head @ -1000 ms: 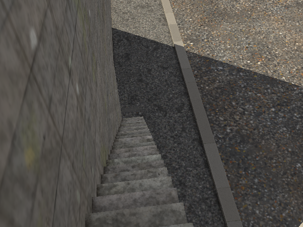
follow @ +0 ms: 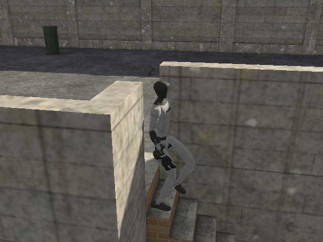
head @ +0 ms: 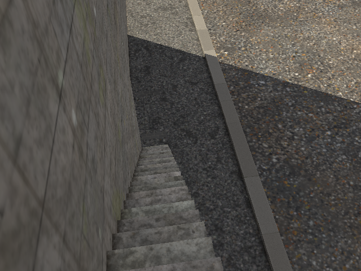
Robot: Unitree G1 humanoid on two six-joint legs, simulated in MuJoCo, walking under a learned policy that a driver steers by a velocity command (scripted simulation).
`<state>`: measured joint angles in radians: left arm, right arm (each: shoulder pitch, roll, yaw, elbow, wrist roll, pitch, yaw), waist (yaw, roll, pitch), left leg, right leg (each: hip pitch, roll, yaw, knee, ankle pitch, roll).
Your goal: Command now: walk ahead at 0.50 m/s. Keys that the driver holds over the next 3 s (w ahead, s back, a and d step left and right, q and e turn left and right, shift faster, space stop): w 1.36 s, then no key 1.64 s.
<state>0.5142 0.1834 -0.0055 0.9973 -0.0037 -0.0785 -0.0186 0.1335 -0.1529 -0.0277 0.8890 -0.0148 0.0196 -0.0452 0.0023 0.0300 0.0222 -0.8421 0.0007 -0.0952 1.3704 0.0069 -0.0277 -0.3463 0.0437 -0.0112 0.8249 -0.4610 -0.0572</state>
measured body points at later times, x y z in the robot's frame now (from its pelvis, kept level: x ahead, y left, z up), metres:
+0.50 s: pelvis +0.20 +0.12 -0.22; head +0.19 +0.16 +0.23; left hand +0.26 +0.36 -0.38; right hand +0.08 -0.09 -0.35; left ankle +0.18 +0.19 -0.92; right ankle +0.30 -0.04 -0.75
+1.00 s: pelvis +0.41 +0.10 -0.41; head +0.42 +0.10 +0.04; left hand +0.42 +0.35 -0.55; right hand +0.42 -0.17 -0.55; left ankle +0.41 +0.26 -0.90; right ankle +0.43 +0.01 -1.13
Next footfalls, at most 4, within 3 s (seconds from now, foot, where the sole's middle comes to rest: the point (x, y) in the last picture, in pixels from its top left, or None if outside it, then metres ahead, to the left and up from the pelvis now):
0.28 left None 0.22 0.19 -0.95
0.86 right None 0.47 0.01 -1.17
1.36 left None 0.65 0.28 -1.38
1.86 right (179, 258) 0.91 0.09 -1.60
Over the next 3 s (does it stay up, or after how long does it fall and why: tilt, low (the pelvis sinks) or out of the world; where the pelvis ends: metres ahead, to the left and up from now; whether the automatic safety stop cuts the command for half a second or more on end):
stays up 0.87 0.21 -0.84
